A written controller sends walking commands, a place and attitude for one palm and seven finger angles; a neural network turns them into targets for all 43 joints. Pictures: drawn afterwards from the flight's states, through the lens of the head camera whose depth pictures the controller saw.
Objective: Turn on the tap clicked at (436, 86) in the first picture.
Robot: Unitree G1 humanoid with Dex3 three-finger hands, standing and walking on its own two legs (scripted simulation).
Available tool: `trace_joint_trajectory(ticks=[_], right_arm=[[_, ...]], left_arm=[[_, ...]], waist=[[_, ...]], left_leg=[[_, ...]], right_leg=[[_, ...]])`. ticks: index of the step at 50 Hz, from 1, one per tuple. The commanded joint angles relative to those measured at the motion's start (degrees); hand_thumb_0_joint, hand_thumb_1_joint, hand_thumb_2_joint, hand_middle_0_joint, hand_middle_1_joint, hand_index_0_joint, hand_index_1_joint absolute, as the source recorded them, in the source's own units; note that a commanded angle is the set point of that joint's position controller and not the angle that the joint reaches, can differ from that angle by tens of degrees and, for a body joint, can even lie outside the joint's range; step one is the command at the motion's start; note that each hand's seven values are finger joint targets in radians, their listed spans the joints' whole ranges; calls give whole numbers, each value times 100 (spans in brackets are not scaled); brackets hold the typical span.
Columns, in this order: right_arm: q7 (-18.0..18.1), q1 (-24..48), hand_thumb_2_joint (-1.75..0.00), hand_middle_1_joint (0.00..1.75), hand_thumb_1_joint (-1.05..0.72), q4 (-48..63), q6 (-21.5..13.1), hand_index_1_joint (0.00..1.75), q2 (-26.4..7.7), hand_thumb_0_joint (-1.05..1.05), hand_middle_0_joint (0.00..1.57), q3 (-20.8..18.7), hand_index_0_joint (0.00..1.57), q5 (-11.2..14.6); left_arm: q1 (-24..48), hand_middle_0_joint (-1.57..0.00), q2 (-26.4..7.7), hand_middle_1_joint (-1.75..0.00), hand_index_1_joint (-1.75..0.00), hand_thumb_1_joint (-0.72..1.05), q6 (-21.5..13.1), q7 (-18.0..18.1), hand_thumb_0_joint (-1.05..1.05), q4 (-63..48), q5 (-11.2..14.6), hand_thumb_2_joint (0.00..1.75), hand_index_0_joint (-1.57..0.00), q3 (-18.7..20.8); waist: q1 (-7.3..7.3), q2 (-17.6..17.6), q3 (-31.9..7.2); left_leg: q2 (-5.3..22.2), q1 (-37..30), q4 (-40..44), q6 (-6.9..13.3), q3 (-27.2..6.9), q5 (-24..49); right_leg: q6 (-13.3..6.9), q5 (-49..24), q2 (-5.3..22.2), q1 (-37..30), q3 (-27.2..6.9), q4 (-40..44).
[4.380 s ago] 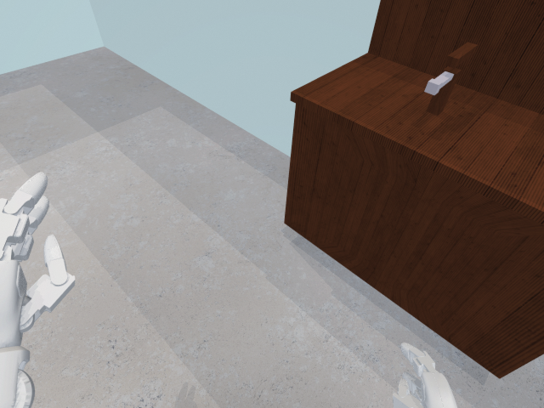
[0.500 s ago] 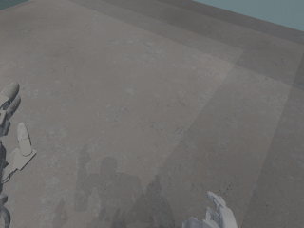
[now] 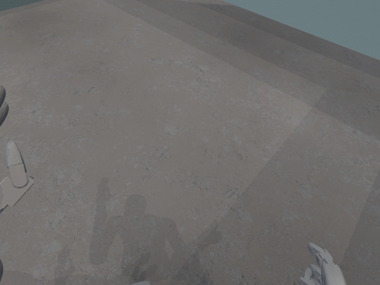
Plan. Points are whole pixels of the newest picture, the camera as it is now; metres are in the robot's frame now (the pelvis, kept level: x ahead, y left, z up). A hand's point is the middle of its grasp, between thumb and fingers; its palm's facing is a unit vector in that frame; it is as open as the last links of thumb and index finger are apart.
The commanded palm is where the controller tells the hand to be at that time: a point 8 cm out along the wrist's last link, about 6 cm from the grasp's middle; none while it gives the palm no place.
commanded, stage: walk to a spot facing it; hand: left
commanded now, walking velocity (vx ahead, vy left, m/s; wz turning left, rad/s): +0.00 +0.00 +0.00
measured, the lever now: out of the picture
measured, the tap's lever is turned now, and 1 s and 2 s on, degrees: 0 0 0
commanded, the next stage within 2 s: none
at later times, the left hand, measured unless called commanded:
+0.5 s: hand (124, 117) +0.36 +0.15 +0.18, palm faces +0.27 -0.83 -0.49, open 7.4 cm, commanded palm +0.30 +0.20 +0.19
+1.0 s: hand (143, 114) +0.37 +0.12 +0.18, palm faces +0.04 -0.91 -0.41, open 7.4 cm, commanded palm +0.34 +0.17 +0.19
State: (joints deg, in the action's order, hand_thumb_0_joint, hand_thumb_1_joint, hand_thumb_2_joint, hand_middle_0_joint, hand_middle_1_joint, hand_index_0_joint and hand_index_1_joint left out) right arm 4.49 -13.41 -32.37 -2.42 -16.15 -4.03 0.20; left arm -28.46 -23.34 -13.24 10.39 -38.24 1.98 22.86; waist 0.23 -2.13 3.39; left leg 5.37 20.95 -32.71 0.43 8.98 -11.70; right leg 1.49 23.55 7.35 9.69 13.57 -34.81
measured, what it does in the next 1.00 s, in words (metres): steps on the spot, turning right: right foot, then left foot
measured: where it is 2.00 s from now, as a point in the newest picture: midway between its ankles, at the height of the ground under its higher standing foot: outside the picture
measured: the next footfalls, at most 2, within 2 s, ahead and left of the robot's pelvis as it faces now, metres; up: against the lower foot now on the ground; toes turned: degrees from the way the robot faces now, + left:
right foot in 0.36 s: +0.20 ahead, -0.12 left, +0.00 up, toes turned -15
left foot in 0.90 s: +0.15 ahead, +0.11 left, +0.00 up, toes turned -18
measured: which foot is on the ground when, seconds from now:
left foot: down 0.00-0.36, up 0.38-0.88, down 0.90-1.00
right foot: down 0.00-0.02, up 0.04-0.34, down 0.36-0.90, up 0.92-1.00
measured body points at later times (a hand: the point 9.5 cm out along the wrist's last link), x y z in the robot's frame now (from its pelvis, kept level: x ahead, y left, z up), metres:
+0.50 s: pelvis +0.09 -0.04 -0.01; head +0.14 -0.09 +0.44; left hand +0.34 +0.19 +0.20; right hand +0.26 -0.29 -0.11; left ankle +0.07 +0.11 -0.63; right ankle +0.16 -0.11 -0.73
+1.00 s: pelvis +0.07 -0.02 +0.00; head +0.09 -0.02 +0.45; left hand +0.36 +0.17 +0.20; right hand +0.14 -0.29 -0.08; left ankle +0.11 +0.12 -0.73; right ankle +0.10 -0.10 -0.68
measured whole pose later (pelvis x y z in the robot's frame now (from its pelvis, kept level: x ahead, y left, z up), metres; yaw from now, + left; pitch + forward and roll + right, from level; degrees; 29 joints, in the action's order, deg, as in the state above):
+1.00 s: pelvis +0.07 -0.02 +0.00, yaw -25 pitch +0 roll +2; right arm 1.0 -11.9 -30.7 1.9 -10.2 0.5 0.6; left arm -25.7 -21.0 -9.4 7.7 -30.0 1.4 21.3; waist 2.5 -2.4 2.2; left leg 3.6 12.6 -31.4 -1.7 7.2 -18.1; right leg 0.5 20.7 -4.9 31.7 -0.7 -55.0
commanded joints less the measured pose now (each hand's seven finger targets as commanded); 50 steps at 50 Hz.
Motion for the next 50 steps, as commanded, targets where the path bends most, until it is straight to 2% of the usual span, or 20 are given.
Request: trace_joint_trajectory(ticks=[1,2,4,6,8,11,16,17,18,19,22,24,27,33,42,44,45,46,48,50], right_arm=[[3,434,-90,30,-90,853,-253,30,-281,0,20,-32,20,39],[-38,532,-90,30,-90,764,-257,30,-221,0,20,74,20,-3],[-60,535,-90,30,-90,629,-240,30,-228,0,20,23,20,52],[-130,578,-90,30,-90,635,-313,30,-197,0,20,57,20,65],[-204,568,-90,30,-90,691,-428,30,-149,0,20,125,20,22],[-248,571,-90,30,-90,701,-560,30,-129,0,20,185,20,6],[-235,600,-90,30,-90,628,-478,30,4,0,20,132,20,27],[-248,540,-90,30,-90,610,-435,30,24,0,20,126,20,46],[-253,636,-90,30,-90,707,-410,30,116,0,20,142,20,33],[-255,798,-90,30,-90,750,-422,30,151,0,20,202,20,-13],[-337,927,-90,30,-90,655,-204,30,58,0,20,212,20,36],[-352,978,-90,30,-90,598,-54,30,28,0,20,258,20,20],[-347,1071,-90,30,-90,679,-9,30,-110,0,20,174,20,15],[-316,921,-90,30,-90,740,48,30,-159,0,20,75,20,-4],[-335,668,-90,30,-90,980,291,30,-317,0,20,121,20,115],[-297,577,-90,30,-90,1018,285,30,-376,0,20,123,20,52],[-278,700,-90,30,-90,1116,253,30,-494,0,20,107,20,8],[-249,755,-90,30,-90,1153,181,30,-346,0,20,117,20,25],[-273,823,-90,30,-90,1049,96,30,-120,0,20,149,20,10],[-364,685,-90,30,-90,969,41,30,-196,0,20,118,20,46]], left_arm=[[436,-20,-645,-30,-30,90,-323,91,0,-289,10,90,-20,451],[668,-20,-1004,-30,-30,90,-327,53,0,-53,-45,90,-20,673],[814,-20,-964,-30,-30,90,-316,-24,0,-329,-10,90,-20,660],[730,-20,-834,-30,-30,90,-327,-80,0,-1001,-51,90,-20,512],[394,-20,-700,-30,-30,90,-306,-101,0,-1224,-34,90,-20,374],[461,-20,-823,-30,-30,90,-230,-105,0,-1085,-61,90,-20,484],[471,-20,-731,-30,-30,90,-48,-190,0,90,-21,90,-20,661],[706,-20,-793,-30,-30,90,-31,-204,0,108,-66,90,-20,606],[783,-20,-960,-30,-30,90,-44,-204,0,210,-97,90,-20,706],[773,-20,-982,-30,-30,90,6,-173,0,327,-26,90,-20,838],[588,-20,-1054,-30,-30,90,-41,-150,0,-108,62,90,-20,825],[247,-20,-936,-30,-30,90,-112,-119,0,-339,90,90,-20,794],[202,-20,-1170,-30,-30,90,-228,-76,0,-1039,154,90,-20,944],[-314,-20,-1135,-30,-30,90,-181,-14,0,-582,240,90,-20,1154],[335,-20,-749,-30,-30,90,59,-107,0,-167,95,90,-20,472],[620,-20,-771,-30,-30,90,-16,-141,0,-444,71,90,-20,394],[835,-20,-760,-30,-30,90,-77,-172,0,-707,44,90,-20,392],[1082,-20,-1026,-30,-30,90,-110,-165,0,-1031,-86,90,-20,515],[952,-20,-959,-30,-30,90,-102,-150,0,-785,-185,90,-20,564],[1019,-20,-626,-30,-30,90,-35,-191,0,-803,-98,90,-20,235]], waist=[[-77,2147,-1030],[-126,1590,-882],[-127,1236,-847],[-8,1498,-989],[-5,1748,-1058],[-41,1854,-1032],[94,876,-1154],[79,96,-1202],[82,-1224,-1275],[72,-1702,-1271],[46,-629,-1334],[28,-333,-1404],[54,-14,-1440],[162,-101,-1434],[121,-518,-1205],[42,114,-1044],[77,1119,-735],[171,1750,-627],[228,1694,-548],[154,1736,-223]], left_leg=[[1924,-2501,1300,1225,-3476,2024],[2096,-2091,1435,1361,-3496,1707],[1912,-2116,1204,1314,-2587,1931],[1511,-2148,1075,943,-1297,2333],[1305,-1757,1136,720,-670,2613],[1396,-1677,1083,482,-110,2999],[1370,-1343,-596,64,372,2056],[952,-894,-1748,-86,506,1372],[135,536,-3206,-311,383,-1152],[-130,1241,-4050,-440,-420,-2622],[113,1255,-4423,-554,-1040,-1699],[47,1411,-4488,-561,-1020,-1200],[8,1269,-3886,-572,-975,-1056],[-178,715,-2167,-552,-774,-1179],[-290,-807,217,-270,-636,-1289],[224,-1582,1253,35,-989,-1247],[1260,-1678,1744,454,-2036,-1167],[2090,-1526,1917,745,-2346,-291],[2061,-391,1791,802,-1559,-139],[1784,-660,1455,664,-785,770]], right_leg=[[-40,1334,-479,2375,-682,-3173],[-93,1186,-316,2614,-1116,-3620],[-46,795,-95,2939,-1252,-3509],[-21,238,-110,2766,-1061,-2781],[-14,-358,-219,2137,-848,-1867],[51,-885,-431,1608,-462,-932],[13,-1636,-676,348,-281,373],[-184,-2790,-322,-83,-860,727],[-824,-5284,659,-922,-2774,783],[-1198,-6118,1421,-907,-3759,1017],[-1081,-3787,1138,-599,-3549,1202],[-1016,-3335,863,-566,-2952,1189],[-991,-2789,774,-319,-2830,1390],[-1010,-1895,565,34,-3207,1675],[-750,-797,240,868,-3546,1818],[-402,-410,-283,1650,-3202,1128],[-171,-34,-880,2411,-2607,-23],[-5,219,-1024,2693,-1828,-1779],[82,131,-745,2214,-1618,-3566],[162,109,-532,2390,-1372,-3074]])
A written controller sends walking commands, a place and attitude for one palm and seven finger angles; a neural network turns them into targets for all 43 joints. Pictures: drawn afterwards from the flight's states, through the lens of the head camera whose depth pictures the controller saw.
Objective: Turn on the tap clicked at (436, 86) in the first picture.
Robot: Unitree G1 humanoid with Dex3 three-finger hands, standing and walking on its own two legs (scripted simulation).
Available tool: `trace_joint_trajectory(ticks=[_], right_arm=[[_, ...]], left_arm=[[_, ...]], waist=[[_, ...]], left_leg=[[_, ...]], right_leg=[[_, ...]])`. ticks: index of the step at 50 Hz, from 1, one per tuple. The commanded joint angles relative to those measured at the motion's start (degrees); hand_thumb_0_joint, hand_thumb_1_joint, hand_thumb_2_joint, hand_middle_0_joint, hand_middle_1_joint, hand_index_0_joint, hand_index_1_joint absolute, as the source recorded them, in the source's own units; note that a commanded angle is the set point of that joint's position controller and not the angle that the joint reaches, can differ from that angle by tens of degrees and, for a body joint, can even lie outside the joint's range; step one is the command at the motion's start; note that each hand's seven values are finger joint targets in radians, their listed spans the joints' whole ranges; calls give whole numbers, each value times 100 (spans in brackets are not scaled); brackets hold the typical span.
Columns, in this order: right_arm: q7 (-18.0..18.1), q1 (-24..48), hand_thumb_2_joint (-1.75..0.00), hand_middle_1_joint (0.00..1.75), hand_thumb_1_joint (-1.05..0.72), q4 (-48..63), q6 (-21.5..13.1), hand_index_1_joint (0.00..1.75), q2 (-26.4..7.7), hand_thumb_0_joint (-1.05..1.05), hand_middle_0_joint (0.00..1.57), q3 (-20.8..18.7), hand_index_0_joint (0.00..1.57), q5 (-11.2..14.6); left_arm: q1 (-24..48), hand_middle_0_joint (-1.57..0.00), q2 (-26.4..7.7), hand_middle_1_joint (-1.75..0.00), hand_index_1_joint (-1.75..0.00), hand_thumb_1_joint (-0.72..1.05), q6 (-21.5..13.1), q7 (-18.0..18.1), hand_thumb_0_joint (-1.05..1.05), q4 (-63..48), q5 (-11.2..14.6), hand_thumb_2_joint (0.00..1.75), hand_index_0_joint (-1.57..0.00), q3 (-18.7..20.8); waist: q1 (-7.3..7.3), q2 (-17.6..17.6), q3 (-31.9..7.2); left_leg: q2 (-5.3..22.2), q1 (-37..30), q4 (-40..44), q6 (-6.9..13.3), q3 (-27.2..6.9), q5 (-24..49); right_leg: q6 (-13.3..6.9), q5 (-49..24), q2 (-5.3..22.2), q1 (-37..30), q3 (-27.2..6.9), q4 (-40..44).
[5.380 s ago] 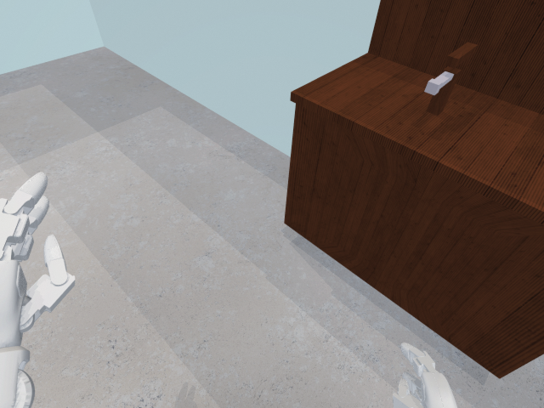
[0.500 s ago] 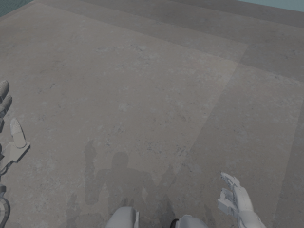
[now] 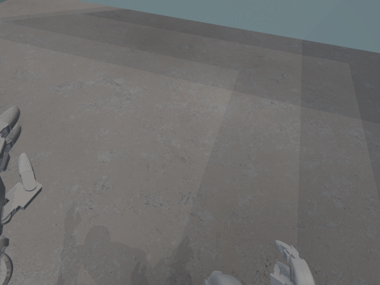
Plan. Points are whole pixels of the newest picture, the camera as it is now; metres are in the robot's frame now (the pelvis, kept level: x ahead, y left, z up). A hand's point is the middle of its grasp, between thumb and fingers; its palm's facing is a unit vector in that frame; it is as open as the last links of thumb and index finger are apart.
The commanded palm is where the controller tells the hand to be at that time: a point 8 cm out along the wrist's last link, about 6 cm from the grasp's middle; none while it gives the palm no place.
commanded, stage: walk to a spot facing it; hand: left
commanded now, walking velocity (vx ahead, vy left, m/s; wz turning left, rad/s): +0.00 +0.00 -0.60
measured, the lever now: out of the picture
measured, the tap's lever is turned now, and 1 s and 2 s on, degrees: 0 0 0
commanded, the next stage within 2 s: none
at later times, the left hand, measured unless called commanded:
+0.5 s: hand (138, 179) +0.23 +0.10 +0.19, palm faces +0.04 -0.84 -0.55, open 7.4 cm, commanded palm +0.19 +0.17 +0.19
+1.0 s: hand (231, 220) +0.19 -0.03 +0.18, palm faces -0.21 -0.82 -0.54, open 7.4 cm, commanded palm +0.16 +0.07 +0.19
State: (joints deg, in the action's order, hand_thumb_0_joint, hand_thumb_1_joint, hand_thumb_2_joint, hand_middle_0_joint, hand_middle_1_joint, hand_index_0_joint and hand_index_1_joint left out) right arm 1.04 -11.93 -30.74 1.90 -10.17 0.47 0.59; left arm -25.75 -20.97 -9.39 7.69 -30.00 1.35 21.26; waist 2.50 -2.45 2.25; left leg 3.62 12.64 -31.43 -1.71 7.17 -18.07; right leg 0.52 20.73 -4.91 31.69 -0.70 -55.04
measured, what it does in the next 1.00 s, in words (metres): walks backwards, turning right: right foot, then left foot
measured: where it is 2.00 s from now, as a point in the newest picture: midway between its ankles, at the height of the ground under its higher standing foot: outside the picture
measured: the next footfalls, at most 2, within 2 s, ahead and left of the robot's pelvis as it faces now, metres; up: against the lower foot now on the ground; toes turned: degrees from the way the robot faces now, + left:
right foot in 0.20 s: +0.02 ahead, -0.16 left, +0.00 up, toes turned -15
left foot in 0.58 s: +0.04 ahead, +0.07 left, +0.00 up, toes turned -17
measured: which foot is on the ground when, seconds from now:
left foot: down 0.00-0.22, up 0.24-0.56, down 0.58-0.92, up 0.94-1.00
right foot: up 0.00-0.18, down 0.20-0.60, up 0.62-0.88, down 0.90-1.00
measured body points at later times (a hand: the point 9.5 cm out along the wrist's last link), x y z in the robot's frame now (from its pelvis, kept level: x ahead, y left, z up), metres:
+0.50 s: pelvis -0.05 -0.04 +0.00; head +0.01 -0.06 +0.45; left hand +0.22 +0.15 +0.22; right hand +0.02 -0.36 -0.09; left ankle +0.01 +0.09 -0.69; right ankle -0.02 -0.15 -0.73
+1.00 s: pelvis -0.14 -0.06 -0.01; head -0.10 -0.13 +0.43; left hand +0.19 +0.02 +0.21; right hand -0.12 -0.32 -0.13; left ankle -0.04 +0.08 -0.68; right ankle -0.16 -0.15 -0.73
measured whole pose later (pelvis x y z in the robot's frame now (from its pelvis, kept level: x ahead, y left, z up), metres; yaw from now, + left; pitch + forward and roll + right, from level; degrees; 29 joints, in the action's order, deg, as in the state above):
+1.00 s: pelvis -0.14 -0.06 -0.01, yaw -37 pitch -1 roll +0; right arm -1.0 -8.4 -31.9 -0.5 -10.9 1.2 1.2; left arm -24.3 -23.4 -11.2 7.0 -32.2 2.4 22.2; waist -0.1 4.7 10.2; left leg 10.3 27.2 -60.0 -5.3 3.9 -28.8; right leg -3.3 17.5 -0.4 20.2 5.3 -38.4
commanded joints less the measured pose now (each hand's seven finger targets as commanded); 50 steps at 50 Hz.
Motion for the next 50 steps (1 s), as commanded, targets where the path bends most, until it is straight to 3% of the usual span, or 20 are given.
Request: trace_joint_trajectory(ticks=[1,6,9,10,11,12,13,16,24,27,28,30,32,36,43,44,45,46,47,50], right_arm=[[-31,526,-90,30,-90,777,-458,30,-781,0,20,-333,20,44],[-105,174,-90,30,-90,719,-627,30,-918,0,20,-377,20,40],[-152,165,-90,30,-90,738,-629,30,-896,0,20,-376,20,69],[-159,157,-90,30,-90,766,-605,30,-770,0,20,-364,20,109],[-136,323,-90,30,-90,875,-556,30,-624,0,20,-294,20,60],[-109,566,-90,30,-90,818,-502,30,-603,0,20,-224,20,33],[-118,603,-90,30,-90,853,-426,30,-698,0,20,-365,20,141],[-132,899,-90,30,-90,816,-173,30,-480,0,20,-140,20,56],[8,692,-90,30,-90,735,-176,30,-776,0,20,-387,20,26],[25,446,-90,30,-90,727,-150,30,-845,0,20,-372,20,62],[76,410,-90,30,-90,743,-165,30,-903,0,20,-400,20,57],[127,537,-90,30,-90,962,-195,30,-1045,0,20,-438,20,34],[106,728,-90,30,-90,856,-335,30,-770,0,20,-303,20,-37],[-47,513,-90,30,-90,802,-494,30,-879,0,20,-378,20,101],[-135,202,-90,30,-90,838,-711,30,-892,0,20,-370,20,38],[-162,151,-90,30,-90,815,-696,30,-856,0,20,-375,20,58],[-174,82,-90,30,-90,798,-671,30,-736,0,20,-375,20,92],[-129,273,-90,30,-90,934,-628,30,-572,0,20,-299,20,49],[-103,650,-90,30,-90,891,-600,30,-548,0,20,-170,20,7],[-90,752,-90,30,-90,786,-298,30,-454,0,20,-192,20,74]], left_arm=[[1053,-20,-908,-30,-30,90,-419,84,0,-1855,-48,90,-20,376],[803,-20,-788,-30,-30,90,-306,87,0,-989,-49,90,-20,287],[696,-20,-983,-30,-30,90,-348,62,0,-914,-23,90,-20,558],[596,-20,-1189,-30,-30,90,-397,85,0,-958,-38,90,-20,721],[102,-20,-1348,-30,-30,90,-394,143,0,-740,-21,90,-20,935],[-46,-20,-1491,-30,-30,90,-434,206,0,-917,69,90,-20,1152],[-238,-20,-1469,-30,-30,90,-380,147,0,-1170,168,90,-20,1146],[-917,-20,-1509,-30,-30,90,-541,158,0,-1817,310,90,-20,1497],[-740,-20,-1219,-30,-30,90,-410,251,0,-1492,253,90,-20,1261],[-457,-20,-1054,-30,-30,90,-340,207,0,-1213,188,90,-20,1003],[-326,-20,-1037,-30,-30,90,-374,185,0,-1188,173,90,-20,933],[48,-20,-1037,-30,-30,90,-473,132,0,-1381,38,90,-20,836],[397,-20,-1107,-30,-30,90,-581,129,0,-1276,-74,90,-20,763],[1137,-20,-769,-30,-30,90,-503,77,0,-1772,-66,90,-20,149],[506,-20,-1008,-30,-30,90,-449,97,0,-1241,46,90,-20,615],[449,-20,-1081,-30,-30,90,-451,88,0,-1203,44,90,-20,718],[449,-20,-1202,-30,-30,90,-475,95,0,-1210,30,90,-20,800],[31,-20,-1451,-30,-30,90,-454,145,0,-965,42,90,-20,1059],[62,-20,-1609,-30,-30,90,-461,207,0,-1046,136,90,-20,1303],[-824,-20,-1401,-30,-30,90,-397,135,0,-1052,297,90,-20,1406]], waist=[[-61,1781,-136],[-257,1710,-301],[-184,1196,-748],[-176,108,-1048],[-72,-1129,-1288],[-53,-1201,-1293],[-89,-1120,-1459],[-114,-137,-1513],[-72,-451,-1132],[-229,-285,-1072],[-261,33,-975],[-133,1911,-541],[-130,1830,-211],[-120,1877,-69],[-163,1717,-605],[-166,1375,-768],[-198,297,-933],[-86,-1185,-1017],[-5,-1311,-981],[-122,-669,-1258]], left_leg=[[1866,-119,1189,710,-140,1762],[1700,-586,476,293,156,3212],[1476,-281,-953,63,386,3014],[1041,468,-2138,-114,545,1800],[224,2075,-3264,-337,286,-1452],[318,2572,-3943,-386,-404,-2038],[443,2381,-4183,-343,-839,-1731],[404,2402,-3798,-396,-794,-1045],[-12,748,-1273,-268,-442,-669],[33,-353,278,-145,-407,-33],[326,-822,840,9,-590,52],[2260,-574,1507,943,-2187,1237],[2390,454,1596,1034,-1823,1057],[1769,206,1175,611,-24,1490],[1711,55,127,235,218,1542],[1549,200,-469,107,330,1310],[1107,487,-1500,-104,510,535],[314,1969,-2708,-316,311,-1755],[270,2518,-3622,-376,-316,-1962],[363,2753,-4429,-428,-876,-866]], right_leg=[[301,288,737,146,275,-547],[302,21,350,-959,1037,1656],[142,-1317,441,-2243,963,2988],[-211,-3186,1154,-3117,99,3056],[-922,-6073,2193,-3969,-1750,2731],[-1117,-6801,2650,-3953,-1890,2682],[-1077,-5830,2460,-3640,-1991,2755],[-1078,-4374,2103,-3386,-1392,2798],[-1050,-1858,1699,-1742,-1855,3370],[-663,-1087,1420,-1115,-1715,3109],[-432,-848,1114,-656,-1558,2626],[100,1093,216,359,-297,-53],[189,806,564,185,-241,-1686],[331,314,739,-181,407,-460],[289,-170,425,-1791,1047,2170],[179,-790,574,-2204,851,2689],[-118,-1861,1152,-2545,57,3140],[-754,-4273,2146,-3213,-1860,3115],[-1021,-5558,2573,-3235,-2098,3080],[-959,-4389,1984,-3408,-1676,2826]])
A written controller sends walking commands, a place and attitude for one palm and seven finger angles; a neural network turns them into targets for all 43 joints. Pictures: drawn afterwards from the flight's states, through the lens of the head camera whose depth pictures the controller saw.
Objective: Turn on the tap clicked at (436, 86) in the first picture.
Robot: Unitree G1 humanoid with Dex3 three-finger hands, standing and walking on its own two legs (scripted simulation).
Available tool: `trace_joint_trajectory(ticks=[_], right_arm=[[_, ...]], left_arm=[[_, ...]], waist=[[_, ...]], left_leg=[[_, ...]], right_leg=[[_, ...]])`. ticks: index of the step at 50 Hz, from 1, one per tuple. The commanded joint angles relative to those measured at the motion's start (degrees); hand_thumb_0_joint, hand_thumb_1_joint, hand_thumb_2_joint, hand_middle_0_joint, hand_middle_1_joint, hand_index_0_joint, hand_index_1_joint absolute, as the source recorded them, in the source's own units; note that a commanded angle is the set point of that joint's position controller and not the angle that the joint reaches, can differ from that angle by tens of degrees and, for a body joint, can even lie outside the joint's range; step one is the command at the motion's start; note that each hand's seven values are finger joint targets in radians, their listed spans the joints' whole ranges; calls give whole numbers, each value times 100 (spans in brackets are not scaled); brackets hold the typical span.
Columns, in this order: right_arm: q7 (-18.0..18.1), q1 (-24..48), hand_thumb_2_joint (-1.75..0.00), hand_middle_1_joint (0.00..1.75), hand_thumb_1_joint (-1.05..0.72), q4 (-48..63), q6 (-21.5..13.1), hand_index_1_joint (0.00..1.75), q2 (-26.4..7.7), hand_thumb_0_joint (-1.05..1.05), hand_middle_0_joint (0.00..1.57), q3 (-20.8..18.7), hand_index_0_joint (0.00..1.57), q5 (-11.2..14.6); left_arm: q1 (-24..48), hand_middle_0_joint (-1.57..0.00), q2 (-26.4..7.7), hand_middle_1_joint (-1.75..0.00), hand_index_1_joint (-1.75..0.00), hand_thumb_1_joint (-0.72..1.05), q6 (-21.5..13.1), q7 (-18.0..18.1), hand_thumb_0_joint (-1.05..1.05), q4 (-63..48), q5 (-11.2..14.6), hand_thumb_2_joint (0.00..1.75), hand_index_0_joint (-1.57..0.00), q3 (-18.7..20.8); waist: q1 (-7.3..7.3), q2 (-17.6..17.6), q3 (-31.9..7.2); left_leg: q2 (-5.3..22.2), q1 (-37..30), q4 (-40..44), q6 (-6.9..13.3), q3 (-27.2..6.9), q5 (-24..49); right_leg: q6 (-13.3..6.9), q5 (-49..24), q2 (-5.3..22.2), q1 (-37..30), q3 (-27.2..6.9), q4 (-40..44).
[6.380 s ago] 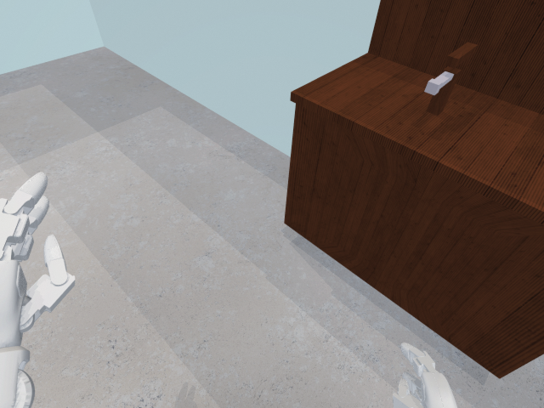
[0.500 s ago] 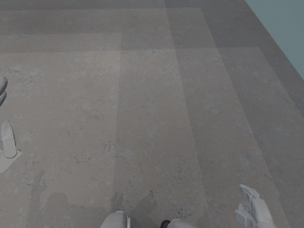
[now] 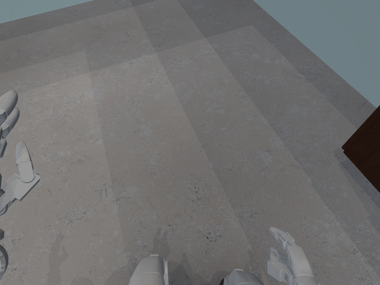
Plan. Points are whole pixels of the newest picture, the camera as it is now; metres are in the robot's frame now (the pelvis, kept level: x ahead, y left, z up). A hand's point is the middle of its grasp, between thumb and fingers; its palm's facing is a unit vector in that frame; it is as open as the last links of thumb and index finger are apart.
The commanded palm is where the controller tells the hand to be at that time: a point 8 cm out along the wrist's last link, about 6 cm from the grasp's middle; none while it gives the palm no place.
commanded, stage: walk to a spot facing it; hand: left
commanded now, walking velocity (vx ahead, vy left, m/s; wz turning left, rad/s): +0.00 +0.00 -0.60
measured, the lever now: out of the picture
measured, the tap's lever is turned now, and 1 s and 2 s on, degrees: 0 0 0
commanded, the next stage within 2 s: turn to face it in 1.68 s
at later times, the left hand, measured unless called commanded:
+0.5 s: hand (53, 198) +0.21 +0.18 +0.19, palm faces +0.18 -0.89 -0.42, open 7.4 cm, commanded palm +0.17 +0.22 +0.20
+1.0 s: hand (185, 190) +0.22 +0.01 +0.19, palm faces -0.18 -0.81 -0.56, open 7.4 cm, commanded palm +0.20 +0.09 +0.20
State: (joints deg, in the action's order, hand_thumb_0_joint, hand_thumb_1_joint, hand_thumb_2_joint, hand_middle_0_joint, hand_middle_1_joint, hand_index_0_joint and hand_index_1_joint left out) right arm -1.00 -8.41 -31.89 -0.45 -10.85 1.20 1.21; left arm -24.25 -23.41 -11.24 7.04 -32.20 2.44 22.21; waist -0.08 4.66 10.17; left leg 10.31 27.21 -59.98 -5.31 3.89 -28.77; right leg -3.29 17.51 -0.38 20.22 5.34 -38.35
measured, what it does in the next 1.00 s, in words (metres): walks backwards, turning right: left foot, then right foot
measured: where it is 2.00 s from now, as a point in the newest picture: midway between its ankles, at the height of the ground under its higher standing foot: outside the picture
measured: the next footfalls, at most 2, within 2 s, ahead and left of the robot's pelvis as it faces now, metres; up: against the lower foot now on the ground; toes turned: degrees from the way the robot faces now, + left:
left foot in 0.42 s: +0.00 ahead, +0.13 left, +0.00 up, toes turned -9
right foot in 0.74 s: -0.10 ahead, -0.16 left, +0.00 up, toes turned -34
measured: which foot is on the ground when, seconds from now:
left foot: up 0.00-0.40, down 0.42-0.74, up 0.76-1.00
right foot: down 0.00-0.42, up 0.44-0.72, down 0.74-1.00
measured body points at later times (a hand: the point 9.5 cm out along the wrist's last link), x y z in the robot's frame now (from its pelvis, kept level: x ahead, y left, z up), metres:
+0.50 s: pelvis -0.06 +0.00 +0.01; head -0.04 +0.01 +0.46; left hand +0.19 +0.23 +0.21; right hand +0.07 -0.27 -0.06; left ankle -0.04 +0.13 -0.72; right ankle -0.01 -0.09 -0.69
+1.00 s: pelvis -0.08 -0.06 +0.01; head -0.04 -0.09 +0.46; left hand +0.23 +0.06 +0.22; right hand -0.13 -0.37 -0.09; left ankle +0.03 +0.04 -0.67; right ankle -0.13 -0.14 -0.72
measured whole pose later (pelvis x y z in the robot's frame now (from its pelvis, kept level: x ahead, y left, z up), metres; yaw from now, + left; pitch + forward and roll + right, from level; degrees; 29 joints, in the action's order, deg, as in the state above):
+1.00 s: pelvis -0.08 -0.06 +0.01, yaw -33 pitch +1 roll +0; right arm 1.6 -11.8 -35.0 1.2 -16.5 -3.5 0.9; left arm -34.7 -25.8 -14.5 7.8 -36.0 2.4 25.5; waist -2.4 0.3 6.2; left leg 7.4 31.8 -54.6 -2.8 4.5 -21.5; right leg -3.2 15.5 -2.0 15.4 2.2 -29.5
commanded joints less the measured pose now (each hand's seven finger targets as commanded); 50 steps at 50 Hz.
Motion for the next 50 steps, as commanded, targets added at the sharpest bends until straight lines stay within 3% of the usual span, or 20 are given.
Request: trace_joint_trajectory(ticks=[1,4,11,16,18,20,22,23,24,26,32,35,36,37,38,39,40,42,46,50], right_arm=[[113,473,-90,30,-90,858,51,30,-388,0,20,-231,20,9],[146,515,-90,30,-90,790,188,30,-548,0,20,-372,20,-12],[236,453,-90,30,-90,812,144,30,-830,0,20,-530,20,-15],[204,426,-90,30,-90,909,183,30,-842,0,20,-463,20,-14],[176,265,-90,30,-90,928,207,30,-804,0,20,-421,20,-34],[192,138,-90,30,-90,944,196,30,-856,0,20,-422,20,-68],[243,293,-90,30,-90,1096,102,30,-867,0,20,-455,20,-94],[250,300,-90,30,-90,1029,24,30,-668,0,20,-412,20,-71],[218,337,-90,30,-90,1006,-9,30,-646,0,20,-409,20,-78],[117,239,-90,30,-90,926,-71,30,-726,0,20,-439,20,-10],[149,7,-90,30,-90,810,-367,30,-905,0,20,-440,20,-47],[169,-2,-90,30,-90,746,-464,30,-858,0,20,-450,20,-73],[143,-81,-90,30,-90,721,-462,30,-780,0,20,-450,20,-20],[129,44,-90,30,-90,783,-467,30,-596,0,20,-412,20,19],[171,377,-90,30,-90,884,-449,30,-574,0,20,-346,20,-15],[148,531,-90,30,-90,799,-405,30,-540,0,20,-336,20,-40],[118,364,-90,30,-90,759,-343,30,-621,0,20,-410,20,2],[128,541,-90,30,-90,730,-159,30,-618,0,20,-330,20,-13],[207,354,-90,30,-90,613,-85,30,-625,0,20,-391,20,-38],[317,168,-90,30,-90,633,-257,30,-686,0,20,-426,20,-54]], left_arm=[[-1059,-20,-1048,-30,-30,90,-229,196,0,-840,215,90,-20,1253],[-923,-20,-1056,-30,-30,90,-310,256,0,-1001,185,90,-20,1263],[-542,-20,-950,-30,-30,90,-242,299,0,-977,160,90,-20,838],[-269,-20,-879,-30,-30,90,-217,278,0,-948,75,90,-20,662],[-98,-20,-865,-30,-30,90,-245,222,0,-1082,22,90,-20,605],[106,-20,-820,-30,-30,90,-315,157,0,-1145,11,90,-20,522],[410,-20,-934,-30,-30,90,-401,113,0,-1462,-123,90,-20,584],[411,-20,-1068,-30,-30,90,-399,150,0,-1231,-184,90,-20,779],[390,-20,-987,-30,-30,90,-387,133,0,-1165,-161,90,-20,765],[731,-20,-673,-30,-30,90,-340,77,0,-1377,-134,90,-20,402],[880,-20,-527,-30,-30,90,-300,129,0,-751,-170,90,-20,54],[692,-20,-741,-30,-30,90,-322,152,0,-559,-133,90,-20,351],[484,-20,-774,-30,-30,90,-294,172,0,-569,-151,90,-20,392],[462,-20,-1049,-30,-30,90,-349,209,0,-760,-147,90,-20,595],[294,-20,-1438,-30,-30,90,-428,279,0,-878,-47,90,-20,1028],[355,-20,-1424,-30,-30,90,-480,328,0,-1131,-15,90,-20,1132],[-14,-20,-1254,-30,-30,90,-492,270,0,-1085,9,90,-20,1047],[-743,-20,-1291,-30,-30,90,-567,249,0,-1381,70,90,-20,1257],[-896,-20,-1152,-30,-30,90,-638,294,0,-1412,63,90,-20,1307],[-814,-20,-981,-30,-30,90,-527,355,0,-1060,23,90,-20,1101]], waist=[[118,-1121,-2173],[47,-939,-2108],[158,-967,-1794],[260,-1050,-1751],[185,-906,-1793],[74,-379,-1670],[179,1226,-1329],[212,1051,-1261],[213,967,-1131],[154,888,-891],[-12,920,-913],[142,610,-1331],[178,25,-1689],[209,-1443,-1845],[297,-2315,-1792],[240,-1748,-1856],[159,-1373,-1785],[154,-678,-1707],[-40,-831,-1891],[72,-1076,-1690]], left_leg=[[-319,1317,-1470,-96,-547,372],[-413,1023,-1220,-94,-486,725],[-647,-20,638,67,-373,331],[-831,-706,2019,203,-251,80],[-844,-1445,2973,311,-155,300],[-328,-2512,4110,584,-393,605],[1550,-2390,4569,1330,-1708,1781],[1701,-1634,4587,1450,-1379,1830],[1609,-1046,4550,1442,-1001,1629],[1317,-1416,4236,1260,-131,2146],[1156,-1602,4011,925,247,2111],[944,-1285,2640,728,665,1882],[613,-892,1435,626,807,1872],[-31,330,-97,395,891,369],[-528,1742,-1385,188,361,-955],[-142,1933,-1738,159,-410,-581],[2,1771,-1680,162,-634,-205],[-17,1780,-1476,133,-575,302],[-51,916,197,172,-244,703],[-405,-161,1663,372,303,935]], right_leg=[[-542,-3779,1462,-2327,-2051,1155],[-485,-3030,1350,-1937,-1959,1503],[-584,-870,1319,-986,-2746,2192],[-568,-362,1198,-708,-3023,2310],[-345,-244,994,-265,-2977,2264],[67,32,406,672,-2511,1485],[486,895,-304,1671,-1043,-1471],[556,841,-131,1438,-833,-2755],[591,777,4,1206,-877,-3293],[650,642,258,1486,-610,-2816],[676,801,14,317,484,-431],[505,356,-190,-975,705,770],[211,-22,174,-1640,129,1242],[-395,-1342,1215,-2525,-1774,1481],[-943,-2749,2155,-2809,-3504,1731],[-1069,-2347,2404,-2714,-3344,1790],[-1044,-1352,2142,-2392,-3205,1860],[-1048,-1509,1874,-2172,-2700,1825],[-881,-1765,1564,-1707,-1615,1843],[-844,-773,1400,-1065,-1616,2047]])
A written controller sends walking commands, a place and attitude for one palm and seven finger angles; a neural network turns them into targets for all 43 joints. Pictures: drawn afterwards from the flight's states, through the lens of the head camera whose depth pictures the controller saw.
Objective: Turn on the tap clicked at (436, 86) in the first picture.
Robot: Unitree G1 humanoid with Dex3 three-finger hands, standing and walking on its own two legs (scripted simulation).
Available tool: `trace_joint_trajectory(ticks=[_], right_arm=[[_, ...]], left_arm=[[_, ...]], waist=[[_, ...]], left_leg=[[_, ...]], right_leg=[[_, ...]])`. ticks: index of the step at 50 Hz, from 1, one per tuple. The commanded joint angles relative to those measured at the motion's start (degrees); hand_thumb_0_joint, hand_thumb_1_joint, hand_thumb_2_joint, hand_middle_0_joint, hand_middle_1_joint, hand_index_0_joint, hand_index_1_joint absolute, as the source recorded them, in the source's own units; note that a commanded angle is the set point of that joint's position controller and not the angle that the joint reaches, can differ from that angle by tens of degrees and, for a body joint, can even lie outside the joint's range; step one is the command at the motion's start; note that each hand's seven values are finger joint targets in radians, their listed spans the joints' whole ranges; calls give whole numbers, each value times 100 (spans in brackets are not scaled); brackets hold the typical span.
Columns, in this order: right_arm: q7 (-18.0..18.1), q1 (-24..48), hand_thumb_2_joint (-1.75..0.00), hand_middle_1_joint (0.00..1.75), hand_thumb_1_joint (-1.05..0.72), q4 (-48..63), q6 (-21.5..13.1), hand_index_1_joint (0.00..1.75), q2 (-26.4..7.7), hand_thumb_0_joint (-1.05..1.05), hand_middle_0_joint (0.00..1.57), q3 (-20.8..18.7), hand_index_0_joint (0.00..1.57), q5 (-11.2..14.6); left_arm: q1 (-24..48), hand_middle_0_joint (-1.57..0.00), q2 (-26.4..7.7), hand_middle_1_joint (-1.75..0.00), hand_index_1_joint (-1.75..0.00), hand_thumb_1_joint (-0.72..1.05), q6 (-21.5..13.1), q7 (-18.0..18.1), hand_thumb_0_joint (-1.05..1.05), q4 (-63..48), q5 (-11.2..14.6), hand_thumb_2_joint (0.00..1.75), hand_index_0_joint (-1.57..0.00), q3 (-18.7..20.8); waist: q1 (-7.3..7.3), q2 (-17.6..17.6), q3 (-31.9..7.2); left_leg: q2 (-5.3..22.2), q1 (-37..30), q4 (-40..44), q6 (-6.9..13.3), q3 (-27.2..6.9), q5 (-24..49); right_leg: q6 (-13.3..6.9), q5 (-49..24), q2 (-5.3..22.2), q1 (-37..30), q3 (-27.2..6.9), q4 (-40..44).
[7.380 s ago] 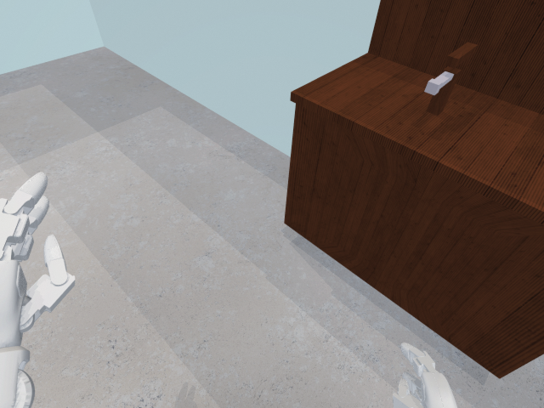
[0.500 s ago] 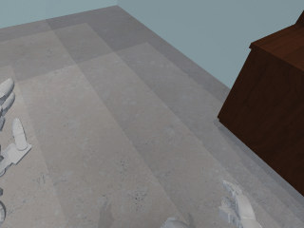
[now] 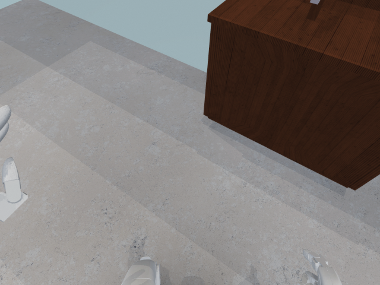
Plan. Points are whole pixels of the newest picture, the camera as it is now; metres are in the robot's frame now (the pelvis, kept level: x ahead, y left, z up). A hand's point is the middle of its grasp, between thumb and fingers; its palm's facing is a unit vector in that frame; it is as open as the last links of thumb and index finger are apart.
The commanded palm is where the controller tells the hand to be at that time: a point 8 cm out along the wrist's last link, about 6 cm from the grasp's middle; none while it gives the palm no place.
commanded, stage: walk to a spot facing it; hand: left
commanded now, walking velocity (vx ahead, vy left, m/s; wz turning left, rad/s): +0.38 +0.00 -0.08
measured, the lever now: out of the picture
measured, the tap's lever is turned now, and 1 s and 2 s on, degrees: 0 0 0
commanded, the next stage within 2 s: turn to face it in 0.68 s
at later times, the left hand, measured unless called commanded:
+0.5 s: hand (89, 118) +0.35 +0.18 +0.18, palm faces +0.33 -0.79 -0.51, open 7.4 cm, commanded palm +0.29 +0.23 +0.18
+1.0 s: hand (95, 60) +0.50 +0.20 +0.18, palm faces +0.39 -0.81 -0.45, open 7.4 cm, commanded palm +0.43 +0.24 +0.18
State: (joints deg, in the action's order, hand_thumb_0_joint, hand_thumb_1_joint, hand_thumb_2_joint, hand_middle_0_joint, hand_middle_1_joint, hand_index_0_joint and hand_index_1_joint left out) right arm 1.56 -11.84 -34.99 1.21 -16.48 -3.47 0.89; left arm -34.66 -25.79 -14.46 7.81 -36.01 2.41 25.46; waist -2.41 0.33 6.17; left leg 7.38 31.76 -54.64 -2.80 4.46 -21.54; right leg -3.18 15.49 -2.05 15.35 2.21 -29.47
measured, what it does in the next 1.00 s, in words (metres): walks ahead: left foot, then right foot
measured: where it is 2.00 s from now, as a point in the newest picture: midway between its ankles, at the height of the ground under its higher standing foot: (206, 263)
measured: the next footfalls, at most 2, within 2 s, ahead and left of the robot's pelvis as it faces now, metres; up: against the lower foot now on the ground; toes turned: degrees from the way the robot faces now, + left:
left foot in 0.12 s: +0.12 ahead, +0.14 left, +0.00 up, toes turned +8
right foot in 0.44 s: +0.17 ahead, -0.14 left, +0.00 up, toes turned -15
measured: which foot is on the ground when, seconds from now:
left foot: up 0.00-0.10, down 0.12-0.44, up 0.46-0.84, down 0.86-1.00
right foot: down 0.00-0.12, up 0.14-0.42, down 0.44-0.86, up 0.88-1.00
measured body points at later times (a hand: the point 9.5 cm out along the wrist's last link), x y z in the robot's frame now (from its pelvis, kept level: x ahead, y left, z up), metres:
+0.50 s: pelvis +0.11 -0.04 -0.01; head +0.14 -0.07 +0.43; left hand +0.33 +0.22 +0.21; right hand +0.26 -0.24 -0.13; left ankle +0.08 +0.12 -0.70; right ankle +0.13 -0.13 -0.74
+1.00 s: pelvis +0.26 -0.04 -0.01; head +0.32 -0.02 +0.44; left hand +0.48 +0.25 +0.20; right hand +0.45 -0.26 -0.09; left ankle +0.32 +0.07 -0.73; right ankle +0.19 -0.15 -0.66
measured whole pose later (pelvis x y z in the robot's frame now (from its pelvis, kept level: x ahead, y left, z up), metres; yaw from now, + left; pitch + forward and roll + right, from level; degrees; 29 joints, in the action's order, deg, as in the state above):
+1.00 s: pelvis +0.26 -0.04 -0.01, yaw -3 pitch -1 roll +0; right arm 2.6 -5.7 -32.9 -1.5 -8.4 -0.2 0.6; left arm -23.0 -25.6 -13.1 9.4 -31.7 2.5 25.4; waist 0.7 -2.5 7.6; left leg 5.5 20.5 -34.7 1.8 12.6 -13.2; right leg 0.9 30.0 3.0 24.8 2.8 -67.8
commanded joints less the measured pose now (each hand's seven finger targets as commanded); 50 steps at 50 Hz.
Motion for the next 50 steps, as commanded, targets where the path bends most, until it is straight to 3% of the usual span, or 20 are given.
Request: trace_joint_trajectory(ticks=[1,4,5,7,9,12,17,20,21,22,23,26,31,37,41,42,43,44,46,50], right_arm=[[96,468,-90,30,-90,912,-463,30,-147,0,20,37,20,-28],[239,268,-90,30,-90,928,-523,30,-256,0,20,-39,20,-54],[299,171,-90,30,-90,959,-538,30,-357,0,20,-80,20,-66],[297,276,-90,30,-90,1035,-569,30,-369,0,20,-29,20,-71],[294,469,-90,30,-90,891,-679,30,-186,0,20,123,20,-131],[263,438,-90,30,-90,831,-780,30,-161,0,20,105,20,-95],[221,340,-90,30,-90,868,-823,30,-129,0,20,144,20,-108],[217,431,-90,30,-90,841,-690,30,-49,0,20,148,20,-85],[221,393,-90,30,-90,844,-633,30,43,0,20,140,20,-46],[191,474,-90,30,-90,935,-573,30,164,0,20,168,20,-22],[190,748,-90,30,-90,977,-575,30,66,0,20,180,20,-22],[115,737,-90,30,-90,789,-446,30,17,0,20,161,20,22],[133,754,-90,30,-90,718,-349,30,0,0,20,136,20,-52],[178,554,-90,30,-90,1051,-502,30,96,0,20,-3,20,-52],[284,206,-90,30,-90,995,-466,30,11,0,20,-81,20,-53],[315,231,-90,30,-90,1079,-455,30,-49,0,20,-125,20,-47],[305,273,-90,30,-90,1058,-446,30,-208,0,20,-165,20,-65],[259,250,-90,30,-90,1087,-436,30,-208,0,20,-89,20,-48],[216,616,-90,30,-90,1011,-517,30,-202,0,20,10,20,-79],[41,498,-90,30,-90,954,-669,30,-162,0,20,-16,20,-25]], left_arm=[[286,-20,-597,-30,-30,90,-161,278,0,-597,26,90,-20,595],[569,-20,-510,-30,-30,90,-147,259,0,-321,-38,90,-20,368],[800,-20,-456,-30,-30,90,-193,243,0,-431,-59,90,-20,268],[1099,-20,-394,-30,-30,90,-283,265,0,-629,-136,90,-20,147],[1369,-20,-711,-30,-30,90,-298,205,0,-249,-204,90,-20,285],[1712,-20,-469,-30,-30,90,-248,161,0,-751,-248,90,-20,-57],[1164,-20,-424,-30,-30,90,-79,211,0,-536,-183,90,-20,109],[1135,-20,-493,-30,-30,90,23,234,0,-114,-138,90,-20,276],[992,-20,-462,-30,-30,90,95,233,0,79,-135,90,-20,250],[1193,-20,-692,-30,-30,90,117,251,0,-34,-151,90,-20,353],[1257,-20,-900,-30,-30,90,136,279,0,-42,-65,90,-20,614],[1064,-20,-706,-30,-30,90,88,138,0,-45,-17,90,-20,489],[908,-20,-582,-30,-30,90,-179,217,0,-706,-89,90,-20,321],[516,-20,-804,-30,-30,90,-186,404,0,-1279,-68,90,-20,632],[310,-20,-645,-30,-30,90,-140,406,0,-907,-31,90,-20,589],[485,-20,-698,-30,-30,90,-229,384,0,-1084,-40,90,-20,599],[531,-20,-716,-30,-30,90,-304,374,0,-1163,-7,90,-20,637],[638,-20,-796,-30,-30,90,-323,400,0,-992,21,90,-20,645],[1137,-20,-934,-30,-30,90,-297,275,0,-691,8,90,-20,657],[1091,-20,-638,-30,-30,90,-242,145,0,-1386,0,90,-20,410]], waist=[[261,-598,-1320],[183,-284,-1123],[107,247,-1124],[103,1875,-852],[120,1499,-385],[212,1310,-281],[236,1365,-694],[310,524,-1020],[351,-314,-1247],[316,-1877,-1357],[409,-1954,-1177],[298,-767,-942],[201,-349,-968],[479,-784,-1151],[198,-365,-1582],[153,170,-1873],[169,1292,-2175],[205,1530,-2194],[185,777,-1500],[334,1297,-1300]], left_leg=[[-152,-929,1616,143,302,389],[-213,-2189,2716,254,445,513],[65,-2647,3117,417,-29,126],[1785,-3259,4204,1255,-2688,-399],[1863,-2075,4579,1370,-2537,-1478],[1479,-1894,4345,1210,-1256,-870],[1133,-1784,3916,925,-71,10],[847,-1403,2521,668,316,-53],[465,-1023,1207,563,650,75],[-213,409,-456,332,786,-656],[-340,1188,-1572,221,128,-1091],[63,1280,-2102,123,-520,-140],[79,1000,-911,77,-155,389],[-257,-46,1372,260,628,497],[-757,-1986,2866,297,1118,1832],[-420,-3170,3002,435,656,2453],[920,-4269,2761,1087,-1057,4260],[1931,-4253,2899,1666,-2337,5223],[1920,-3074,3333,1502,-1872,3616],[1502,-2525,3361,1133,-212,3122]], right_leg=[[-775,-327,1521,-595,-1156,1062],[-395,636,1100,117,-960,549],[-211,876,879,494,-794,-133],[202,1677,133,1982,153,-2570],[226,1226,584,2053,-195,-3537],[316,848,782,1889,52,-3077],[393,617,493,517,811,-1063],[326,269,311,-764,932,71],[66,355,745,-1202,185,480],[-554,280,1976,-1973,-2140,1087],[-937,-180,2641,-2055,-3136,1449],[-823,-34,2447,-1551,-2157,1397],[-598,-2164,2192,-1565,-257,1190],[-509,-3616,2206,-1936,279,652],[-32,-3949,1614,-1411,783,-861],[197,-3223,1314,-648,770,-1824],[391,-129,705,718,693,-3069],[354,2210,322,1426,64,-4144],[359,1770,554,1681,-342,-4606],[538,945,860,1548,12,-3227]])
